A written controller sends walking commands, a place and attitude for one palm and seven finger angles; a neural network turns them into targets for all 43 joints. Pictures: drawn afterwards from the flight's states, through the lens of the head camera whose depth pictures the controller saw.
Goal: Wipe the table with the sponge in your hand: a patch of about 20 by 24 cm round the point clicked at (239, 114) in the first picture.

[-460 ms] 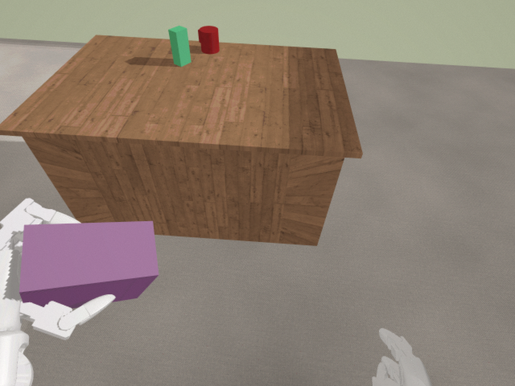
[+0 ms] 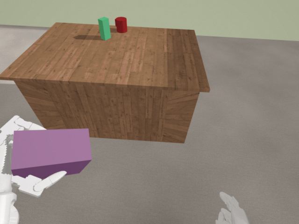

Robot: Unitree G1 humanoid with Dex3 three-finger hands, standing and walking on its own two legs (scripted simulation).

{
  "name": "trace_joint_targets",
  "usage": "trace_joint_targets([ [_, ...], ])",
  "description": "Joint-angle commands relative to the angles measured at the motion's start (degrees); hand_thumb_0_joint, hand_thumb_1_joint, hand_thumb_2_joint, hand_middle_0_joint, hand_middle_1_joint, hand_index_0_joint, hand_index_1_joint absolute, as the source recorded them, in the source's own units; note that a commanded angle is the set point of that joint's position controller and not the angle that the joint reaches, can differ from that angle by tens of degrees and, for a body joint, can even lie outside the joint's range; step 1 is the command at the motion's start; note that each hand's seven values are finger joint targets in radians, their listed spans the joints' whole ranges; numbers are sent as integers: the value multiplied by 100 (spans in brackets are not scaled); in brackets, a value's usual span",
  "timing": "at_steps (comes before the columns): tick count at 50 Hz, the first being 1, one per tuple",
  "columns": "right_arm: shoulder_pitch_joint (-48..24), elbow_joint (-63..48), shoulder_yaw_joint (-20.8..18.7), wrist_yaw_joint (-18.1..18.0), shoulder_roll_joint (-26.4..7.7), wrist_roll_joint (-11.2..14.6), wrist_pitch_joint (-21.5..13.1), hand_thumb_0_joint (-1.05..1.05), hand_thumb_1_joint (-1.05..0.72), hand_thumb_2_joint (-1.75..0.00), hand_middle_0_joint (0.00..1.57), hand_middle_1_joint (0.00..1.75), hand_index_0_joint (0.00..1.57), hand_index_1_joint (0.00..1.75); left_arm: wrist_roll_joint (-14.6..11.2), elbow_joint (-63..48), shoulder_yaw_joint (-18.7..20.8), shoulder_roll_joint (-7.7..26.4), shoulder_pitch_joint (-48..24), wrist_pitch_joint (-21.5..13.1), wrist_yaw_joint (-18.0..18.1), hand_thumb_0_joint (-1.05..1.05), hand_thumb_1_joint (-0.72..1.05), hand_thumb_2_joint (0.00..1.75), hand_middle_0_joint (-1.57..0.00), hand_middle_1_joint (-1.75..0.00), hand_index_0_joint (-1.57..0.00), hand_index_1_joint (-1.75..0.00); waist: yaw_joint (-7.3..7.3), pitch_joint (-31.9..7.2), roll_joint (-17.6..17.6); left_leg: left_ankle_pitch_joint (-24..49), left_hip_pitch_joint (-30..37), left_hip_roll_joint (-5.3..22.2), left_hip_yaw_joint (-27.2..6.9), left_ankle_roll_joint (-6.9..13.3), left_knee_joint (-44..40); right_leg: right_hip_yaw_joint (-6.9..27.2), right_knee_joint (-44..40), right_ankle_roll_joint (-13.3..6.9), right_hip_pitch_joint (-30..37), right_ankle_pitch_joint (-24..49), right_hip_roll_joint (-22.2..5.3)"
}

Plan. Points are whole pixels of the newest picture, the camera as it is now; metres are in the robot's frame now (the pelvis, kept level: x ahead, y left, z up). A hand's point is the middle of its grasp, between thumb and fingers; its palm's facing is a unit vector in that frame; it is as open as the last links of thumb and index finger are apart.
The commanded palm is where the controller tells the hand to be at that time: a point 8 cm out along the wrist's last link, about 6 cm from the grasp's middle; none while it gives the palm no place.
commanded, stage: turn to face it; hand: left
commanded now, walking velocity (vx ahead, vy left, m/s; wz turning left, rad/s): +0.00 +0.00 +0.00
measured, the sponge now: (63, 154) +0.23 +0.20 +0.13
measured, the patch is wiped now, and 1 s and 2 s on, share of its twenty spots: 0.00 0.00 0.00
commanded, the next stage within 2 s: take the last steps up to it in 0.82 s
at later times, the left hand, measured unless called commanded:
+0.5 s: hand (74, 149) +0.23 +0.18 +0.15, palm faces +0.28 -0.87 -0.40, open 10.9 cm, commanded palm +0.18 +0.23 +0.18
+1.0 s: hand (129, 148) +0.24 +0.07 +0.15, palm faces +0.01 -0.90 -0.43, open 10.8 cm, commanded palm +0.19 +0.15 +0.18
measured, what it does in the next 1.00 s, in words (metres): steps on the spot, turning right: right foot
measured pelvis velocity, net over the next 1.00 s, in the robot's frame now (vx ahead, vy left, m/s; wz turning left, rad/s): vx -0.06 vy -0.05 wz -0.38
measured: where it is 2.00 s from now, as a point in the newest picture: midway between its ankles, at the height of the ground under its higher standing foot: outside the picture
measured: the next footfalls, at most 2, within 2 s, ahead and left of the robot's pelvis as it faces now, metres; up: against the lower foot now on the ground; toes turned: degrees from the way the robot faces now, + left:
right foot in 0.90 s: -0.03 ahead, -0.15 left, +0.00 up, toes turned -26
left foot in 1.28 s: +0.02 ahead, +0.05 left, +0.00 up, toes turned -17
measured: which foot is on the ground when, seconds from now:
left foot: down 0.00-0.92, up 0.94-1.00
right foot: down 0.00-0.66, up 0.68-0.88, down 0.90-1.00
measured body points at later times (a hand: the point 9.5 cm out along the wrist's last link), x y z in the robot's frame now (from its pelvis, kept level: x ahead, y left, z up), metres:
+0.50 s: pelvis -0.02 -0.02 -0.02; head +0.01 -0.03 +0.43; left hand +0.21 +0.22 +0.17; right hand +0.13 -0.27 -0.11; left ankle +0.04 +0.12 -0.73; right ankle +0.05 -0.12 -0.74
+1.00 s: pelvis -0.06 -0.05 -0.02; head -0.04 -0.08 +0.43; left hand +0.23 +0.11 +0.17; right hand +0.01 -0.31 -0.12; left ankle -0.03 +0.11 -0.69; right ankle -0.07 -0.13 -0.74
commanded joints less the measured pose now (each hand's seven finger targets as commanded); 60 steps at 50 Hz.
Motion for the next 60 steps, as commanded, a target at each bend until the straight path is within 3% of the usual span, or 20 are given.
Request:
trace_joint_targets([
  [1,-556,-862,-284,-59,-682,-3,-317,0,-90,-90,20,30,20,30,-64,-1278,624,869,-462,-441,134,0,10,130,-120,-160,-120,-160,-6,-552,369,-346,-291,267,-156,66,-745,256,-384,-27,549,-177,-210],
  [18,-688,-1169,-390,70,-687,59,-230,0,-90,-90,20,30,20,30,-111,-1771,789,879,-779,-425,149,0,10,130,-120,-160,-120,-160,160,-618,526,-1194,-534,1095,-26,201,-169,853,1200,-100,-544,-405,-99],
  [20,-627,-1192,-411,102,-658,49,-195,0,-90,-90,20,30,20,30,-138,-1877,868,954,-680,-447,138,0,10,130,-120,-160,-120,-160,139,-674,208,-1215,-337,805,234,81,377,1317,808,-230,-848,-218,-308],
  [22,-544,-1180,-443,151,-599,13,-136,0,-90,-90,20,30,20,30,-149,-1838,984,1064,-569,-442,146,0,10,130,-120,-160,-120,-160,75,-689,-588,-1654,-163,303,471,-115,1205,2362,-57,-505,-1274,-490,-792],
  [25,-608,-1142,-381,234,-482,-21,-18,0,-90,-90,20,30,20,30,-163,-1797,1081,1147,-359,-417,174,0,10,130,-120,-160,-120,-160,93,-753,-926,-1686,-420,85,213,-224,1825,3129,-520,-885,-819,-70,-1243],
  [30,-586,-1120,-387,212,-565,18,146,0,-90,-90,20,30,20,30,-201,-1763,1161,1108,-166,-431,131,0,10,130,-120,-160,-120,-160,-5,-1309,-687,-511,488,266,191,-104,134,2213,467,-532,-374,1062,-693],
  [32,-699,-1184,-465,141,-727,55,118,0,-90,-90,20,30,20,30,-222,-1856,1158,1080,-149,-471,74,0,10,130,-120,-160,-120,-160,41,-1223,355,560,1247,1163,-449,262,-276,1404,1312,-94,-1297,387,35],
  [33,-723,-1218,-444,125,-708,80,109,0,-90,-90,20,30,20,30,-231,-1906,1200,1126,-23,-485,53,0,10,130,-120,-160,-120,-160,100,-1235,1197,983,1147,1885,-876,590,-606,855,2356,81,-1611,-1244,216],
  [34,-649,-1197,-438,137,-649,20,66,0,-90,-90,20,30,20,30,-178,-1946,1198,1128,23,-493,48,0,10,130,-120,-160,-120,-160,151,-1104,1638,806,636,2348,-1185,947,-841,405,3392,178,-1602,-1922,158],
  [35,-621,-1131,-404,159,-615,-7,-6,0,-90,-90,20,30,20,30,-131,-1864,1128,1073,-12,-483,41,0,10,130,-120,-160,-120,-160,134,-756,1527,766,274,2451,-1133,1123,-871,339,3820,204,-1659,-1865,-3],
  [38,-490,-1043,-458,193,-787,52,-179,0,-90,-90,20,30,20,30,-127,-2031,633,779,-521,-444,-10,0,10,130,-120,-160,-120,-160,65,-415,1207,1601,286,2064,153,678,-380,-106,2803,242,-1343,-1603,-173],
  [43,-402,-952,-419,219,-842,61,-390,0,-90,-90,20,30,20,30,-30,-1474,495,798,-1150,-387,46,0,10,130,-120,-160,-120,-160,-26,-143,1198,941,-114,1630,498,215,314,-778,860,239,-109,-852,22],
  [44,-412,-947,-424,228,-817,65,-404,0,-90,-90,20,30,20,30,-17,-1328,675,978,-1112,-418,45,0,10,130,-120,-160,-120,-160,16,-222,856,649,-133,1463,640,116,810,-595,314,142,125,-229,-136],
  [45,-367,-974,-421,237,-710,73,-389,0,-90,-90,20,30,20,30,6,-1313,757,1094,-1155,-452,51,0,10,130,-120,-160,-120,-160,-51,-323,-87,19,-347,985,860,-87,1642,259,15,-163,232,1146,-697],
  [46,-496,-1063,-380,206,-567,55,-374,0,-90,-90,20,30,20,30,-13,-1334,1042,1414,-1001,-490,103,0,10,130,-120,-160,-120,-160,-15,-559,-1182,-1787,-1287,303,831,-271,2619,1725,-94,-708,679,3027,-1623],
  [47,-663,-1040,-450,203,-654,74,-321,0,-90,-90,20,30,20,30,-79,-1273,1180,1484,-761,-430,133,0,10,130,-120,-160,-120,-160,85,-874,-1517,-2243,-1537,160,359,-251,3664,2299,-279,-976,806,3265,-2034],
  [48,-680,-1013,-493,194,-699,55,-257,0,-90,-90,20,30,20,30,-105,-1474,1151,1468,-475,-415,123,0,10,130,-120,-160,-120,-160,25,-960,-1014,-1891,-1469,261,-95,-187,3941,2329,-397,-981,814,2521,-1987],
  [50,-697,-986,-257,192,-447,23,-92,0,-90,-90,20,30,20,30,-140,-1630,1402,1450,456,-481,163,0,10,130,-120,-160,-120,-160,-29,-1113,-338,-1368,-1766,280,-141,-186,3723,1849,-212,-1061,1176,2067,-1713],
  [53,-700,-1012,-249,198,-466,29,58,0,-90,-90,20,30,20,30,-134,-1865,1440,1388,569,-606,182,0,10,130,-120,-160,-120,-160,-121,-1327,-606,-1149,-1431,279,93,-137,2516,1115,-323,-1005,1271,1363,-1523],
  [60,-388,-821,-399,52,-626,-33,-133,0,-90,-90,20,30,20,30,-85,-1369,1096,1157,381,-609,250,0,10,130,-120,-160,-120,-160,-88,-840,-422,-1101,-400,90,446,142,489,1573,-841,-980,468,-1569,-1705],
])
